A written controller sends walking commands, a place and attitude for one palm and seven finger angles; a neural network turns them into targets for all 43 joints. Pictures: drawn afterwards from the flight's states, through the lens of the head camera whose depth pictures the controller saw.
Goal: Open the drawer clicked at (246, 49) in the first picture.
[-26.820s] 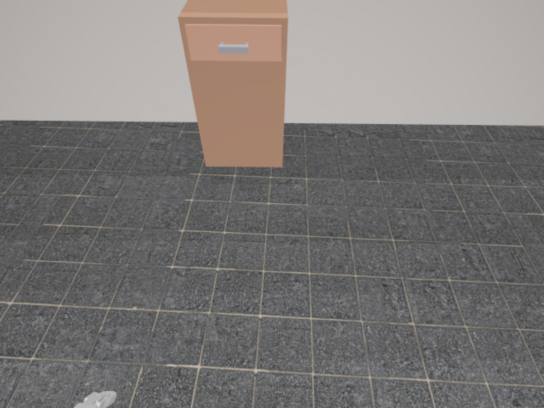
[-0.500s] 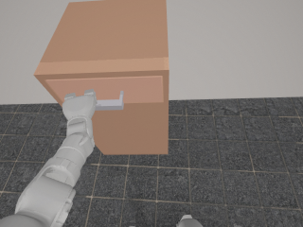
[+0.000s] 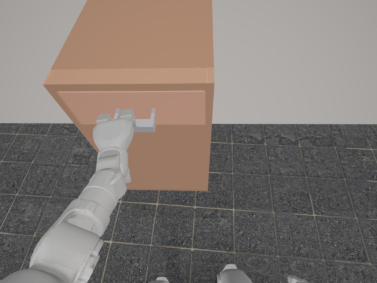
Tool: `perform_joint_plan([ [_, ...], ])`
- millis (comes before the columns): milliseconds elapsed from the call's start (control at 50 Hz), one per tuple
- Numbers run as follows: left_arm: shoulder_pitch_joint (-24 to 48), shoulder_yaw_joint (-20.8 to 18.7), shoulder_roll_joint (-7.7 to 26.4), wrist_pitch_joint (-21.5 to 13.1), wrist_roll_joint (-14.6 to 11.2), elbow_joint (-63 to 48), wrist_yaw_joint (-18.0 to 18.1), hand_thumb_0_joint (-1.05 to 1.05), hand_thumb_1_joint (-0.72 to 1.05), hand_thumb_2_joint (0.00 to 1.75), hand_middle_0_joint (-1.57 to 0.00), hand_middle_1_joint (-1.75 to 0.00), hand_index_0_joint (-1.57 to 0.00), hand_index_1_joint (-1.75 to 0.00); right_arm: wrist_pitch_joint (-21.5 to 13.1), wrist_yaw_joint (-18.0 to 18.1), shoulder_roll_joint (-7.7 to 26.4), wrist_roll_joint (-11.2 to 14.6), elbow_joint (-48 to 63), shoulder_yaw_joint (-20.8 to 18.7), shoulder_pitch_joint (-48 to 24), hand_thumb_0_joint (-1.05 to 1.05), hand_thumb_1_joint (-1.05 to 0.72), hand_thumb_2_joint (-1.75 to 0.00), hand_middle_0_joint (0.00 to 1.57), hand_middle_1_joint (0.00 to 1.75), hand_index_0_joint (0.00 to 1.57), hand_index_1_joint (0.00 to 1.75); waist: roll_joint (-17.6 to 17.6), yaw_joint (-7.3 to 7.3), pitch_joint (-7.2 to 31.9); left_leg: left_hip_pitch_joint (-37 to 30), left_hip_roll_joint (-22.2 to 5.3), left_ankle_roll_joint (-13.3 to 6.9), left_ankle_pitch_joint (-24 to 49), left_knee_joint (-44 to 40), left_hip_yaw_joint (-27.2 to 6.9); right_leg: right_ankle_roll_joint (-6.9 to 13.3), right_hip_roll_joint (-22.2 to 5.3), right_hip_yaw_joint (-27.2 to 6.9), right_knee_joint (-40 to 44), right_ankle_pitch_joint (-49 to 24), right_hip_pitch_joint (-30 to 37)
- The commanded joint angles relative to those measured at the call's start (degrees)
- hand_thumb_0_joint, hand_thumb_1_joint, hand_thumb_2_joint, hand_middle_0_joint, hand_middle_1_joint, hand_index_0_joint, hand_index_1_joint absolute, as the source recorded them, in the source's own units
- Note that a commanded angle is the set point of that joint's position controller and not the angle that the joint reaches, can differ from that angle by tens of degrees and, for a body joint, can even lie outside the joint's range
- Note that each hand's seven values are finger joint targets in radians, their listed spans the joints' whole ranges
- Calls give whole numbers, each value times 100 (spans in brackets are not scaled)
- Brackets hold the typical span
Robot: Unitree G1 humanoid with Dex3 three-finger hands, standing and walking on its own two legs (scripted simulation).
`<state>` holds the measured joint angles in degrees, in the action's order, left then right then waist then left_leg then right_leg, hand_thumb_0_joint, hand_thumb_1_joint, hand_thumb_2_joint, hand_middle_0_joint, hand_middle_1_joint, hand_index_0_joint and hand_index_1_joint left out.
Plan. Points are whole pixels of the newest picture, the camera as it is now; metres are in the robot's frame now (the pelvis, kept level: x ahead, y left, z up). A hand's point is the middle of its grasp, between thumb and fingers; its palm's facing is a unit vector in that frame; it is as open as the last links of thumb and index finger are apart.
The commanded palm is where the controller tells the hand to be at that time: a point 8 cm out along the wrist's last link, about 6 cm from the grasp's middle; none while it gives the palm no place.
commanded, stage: lower the fingers behind the handle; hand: left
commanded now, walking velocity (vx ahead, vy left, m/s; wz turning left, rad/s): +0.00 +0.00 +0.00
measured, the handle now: (134, 118) +0.54 +0.16 -0.05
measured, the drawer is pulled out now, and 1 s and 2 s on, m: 0.00 0.00 0.00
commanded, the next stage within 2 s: lift the fingers back up to retry in 1.14 s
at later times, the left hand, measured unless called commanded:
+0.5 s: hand (140, 141) +0.45 +0.13 -0.03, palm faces -0.02 +0.03 -1.00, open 13.7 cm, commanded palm +0.41 +0.14 +0.00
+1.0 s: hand (139, 144) +0.45 +0.13 -0.04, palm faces +0.07 +0.02 -1.00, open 14.1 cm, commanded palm +0.41 +0.15 -0.02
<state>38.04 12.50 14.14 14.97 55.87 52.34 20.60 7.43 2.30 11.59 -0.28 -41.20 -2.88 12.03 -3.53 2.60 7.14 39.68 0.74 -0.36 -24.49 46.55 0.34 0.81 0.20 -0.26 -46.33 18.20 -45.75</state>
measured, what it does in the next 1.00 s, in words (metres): stands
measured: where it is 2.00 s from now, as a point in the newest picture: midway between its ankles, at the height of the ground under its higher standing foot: outside the picture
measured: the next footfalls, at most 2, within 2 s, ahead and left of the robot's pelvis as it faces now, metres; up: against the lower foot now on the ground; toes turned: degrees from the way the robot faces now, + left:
none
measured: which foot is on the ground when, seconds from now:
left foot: down 0.00-1.00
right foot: down 0.00-1.00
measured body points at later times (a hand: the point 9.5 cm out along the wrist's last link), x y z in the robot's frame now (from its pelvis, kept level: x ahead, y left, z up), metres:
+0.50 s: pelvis -0.02 -0.01 -0.02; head +0.09 -0.03 +0.42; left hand +0.44 +0.12 +0.03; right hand +0.04 -0.25 -0.17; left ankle -0.03 +0.12 -0.70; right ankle +0.03 -0.11 -0.70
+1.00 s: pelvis -0.03 +0.00 -0.04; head +0.08 -0.02 +0.40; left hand +0.44 +0.13 +0.02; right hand +0.03 -0.26 -0.18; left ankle -0.03 +0.12 -0.70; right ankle +0.03 -0.11 -0.70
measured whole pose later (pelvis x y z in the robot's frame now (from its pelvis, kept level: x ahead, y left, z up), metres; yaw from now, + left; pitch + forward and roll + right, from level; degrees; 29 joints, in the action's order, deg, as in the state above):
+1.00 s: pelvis -0.03 +0.00 -0.04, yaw +0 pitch +23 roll +1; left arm 46.5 11.0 14.4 7.8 63.5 59.4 31.3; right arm 2.7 0.6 13.6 -0.9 -41.7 -2.7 14.1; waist -2.1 5.1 10.6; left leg 56.1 0.7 -0.2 -27.7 60.5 0.7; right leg 1.0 0.3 -0.4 -58.8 20.2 -62.0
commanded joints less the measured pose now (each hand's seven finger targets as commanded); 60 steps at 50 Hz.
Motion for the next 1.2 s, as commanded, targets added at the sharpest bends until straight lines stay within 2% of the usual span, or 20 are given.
perform_joint_plan([
  [0, 2058, 460, -77, -1438, 480, -1045, -336, 0, -50, 30, -30, -120, -30, -120, -465, 292, 814, -105, 399, -278, 469, 0, -90, -90, 20, 30, 20, 30, 653, 504, 2201, -906, 143, -195, 1725, -180, -37, 91, 111, 109, 345, -1630, 1442],
  [20, 1901, 448, -146, -1694, 642, -891, -290, 0, -50, 30, -30, -120, -30, -120, -486, 253, 785, -122, 346, -262, 549, 0, -90, -90, 20, 30, 20, 30, 649, 476, 1772, -695, 111, -158, 1599, -114, -73, 122, 118, 168, 312, -1353, 1017],
  [60, 1845, -38, 285, -2042, 871, -728, -26, 0, -50, 30, -30, -120, -30, -120, -477, 140, 802, -142, 309, -290, 629, 0, -90, -90, 20, 30, 20, 30, 374, 289, 1463, -325, 132, -111, 1413, -30, -97, 239, 149, 163, 149, -1024, 658],
  [100, 1888, -525, 698, -2160, 980, -825, 411, 0, -50, 30, -30, -120, -30, -120, -525, 21, 765, -179, 385, -292, 703, 0, -90, -90, 20, 30, 20, 30, 133, 106, 1894, -84, 150, -89, 1418, 127, -19, 256, 147, 114, -90, -1028, 661],
  [160, 1807, -1395, 1482, -1917, 1077, -907, 1206, 0, -50, 30, -30, -120, -30, -120, -527, -106, 757, -314, 433, -252, 559, 0, -90, -90, 20, 30, 20, 30, 170, -159, 2429, 490, 216, -76, 1608, 358, 26, 250, 131, 48, -459, -1376, 1043],
  [220, 2109, -1130, 1152, -1289, 1285, -749, 1836, 0, -50, 30, -30, -120, -30, -120, -487, -212, 741, -352, 465, -287, 489, 0, -90, -90, 20, 30, 20, 30, 309, 91, 2648, 614, 184, -58, 1530, 511, 153, 179, 119, 43, -495, -1419, 949],
  [260, 2396, -989, 1133, -777, 1327, -543, 1950, 0, -50, 30, -30, -120, -30, -120, -440, -228, 779, -331, 427, -283, 390, 0, -90, -90, 20, 30, 20, 30, 393, 184, 2822, 602, 190, -73, 1450, 500, 149, 159, 150, 42, -455, -1366, 1057],
  [300, 2666, -792, 1104, -354, 1192, -401, 1836, 0, -50, 30, -30, -120, -30, -120, -383, -210, 811, -233, 380, -294, 408, 0, -90, -90, 20, 30, 20, 30, 341, 272, 3055, 389, 171, -87, 1356, 361, 187, 100, 154, 16, -288, -1373, 1309],
  [360, 2978, -511, 889, -43, 676, -295, 1295, 0, -50, 30, -30, -120, -30, -120, -316, -105, 853, -126, 372, -297, 432, 0, -90, -90, 20, 30, 20, 30, 507, 450, 3252, 163, 206, -139, 1228, 204, 162, 43, 180, 2, -67, -1375, 1666],
  [400, 2603, -630, 1126, 105, 485, 304, 933, 0, -50, 30, -30, -120, -30, -120, -237, -11, 898, -61, 277, -201, 455, 0, -90, -90, 20, 30, 20, 30, 806, 385, 2884, 435, 212, -157, 927, 71, 195, -13, 144, -66, 68, -1173, 1804],
  [420, 2617, -578, 1157, 60, 476, 447, 759, 0, -50, 30, -30, -120, -30, -120, -244, 57, 915, -58, 277, -157, 456, 0, -90, -90, 20, 30, 20, 30, 1025, 443, 2558, 600, 210, -178, 735, 50, 176, -44, 123, -86, 140, -1017, 1721],
  [540, 1881, -401, 923, -892, 619, 659, 123, 0, -50, 30, -30, -120, -30, -120, -474, 115, 943, -60, 472, -109, 656, 0, -90, -90, 20, 30, 20, 30, 1112, 414, 1676, 1111, 200, -218, 260, 218, 162, 27, 71, -195, 103, -472, 1043],
  [580, 1699, -252, 679, -1245, 687, 615, 102, 0, -50, 30, -30, -120, -30, -120, -597, 86, 892, -85, 506, -131, 712, 0, -90, -90, 20, 30, 20, 30, 981, 393, 1561, 1228, 214, -218, 177, 356, 162, 63, 76, -181, 11, -342, 779],
  [620, 1563, -349, 770, -1444, 782, 545, 185, 0, -50, 30, -30, -120, -30, -120, -674, 51, 910, -87, 521, -167, 810, 0, -90, -90, 20, 30, 20, 30, 985, 358, 1610, 1345, 206, -210, 137, 502, 159, 86, 88, -185, -116, -198, 556],
  [660, 1833, -352, 706, -1546, 784, 219, 321, 0, -50, 30, -30, -120, -30, -120, -741, -24, 872, -98, 532, -249, 947, 0, -90, -90, 20, 30, 20, 30, 700, 372, 2002, 1255, 221, -205, 289, 635, 159, 129, 108, -174, -272, -326, 504],
  [840, 2306, -555, 1002, -818, 885, 218, 1015, 0, -50, 30, -30, -120, -30, -120, -692, -139, 961, -92, 371, -284, 984, 0, -90, -90, 20, 30, 20, 30, 501, 378, 2524, 1122, 191, -152, 506, 686, 135, 114, 128, -70, -436, -398, 447],
  [960, 2749, -449, 1075, -373, 707, 500, 800, 0, -50, 30, -30, -120, -30, -120, -568, -53, 987, -59, 351, -190, 837, 0, -90, -90, 20, 30, 20, 30, 609, 518, 2292, 1095, 195, -181, 197, 471, 81, 71, 144, -42, -230, -67, 510],
  [1000, 2517, -488, 1116, -372, 642, 631, 663, 0, -50, 30, -30, -120, -30, -120, -559, -18, 970, -49, 376, -152, 838, 0, -90, -90, 20, 30, 20, 30, 701, 459, 2265, 1163, 197, -187, 141, 457, 119, 47, 123, -78, -213, -66, 629],
  [1080, 2214, -400, 974, -604, 588, 747, 405, 0, -50, 30, -30, -120, -30, -120, -587, 43, 953, -59, 453, -103, 826, 0, -90, -90, 20, 30, 20, 30, 896, 460, 1972, 1250, 192, -203, 65, 425, 95, 44, 124, -46, -203, -36, 560],
  [1180, 1986, -317, 759, -1017, 704, 537, 357, 0, -50, 30, -30, -120, -30, -120, -663, 13, 932, -73, 543, -149, 884, 0, -90, -90, 20, 30, 20, 30, 764, 391, 1929, 1169, 165, -194, 154, 494, 68, 101, 146, -6, -336, -50, 267],
])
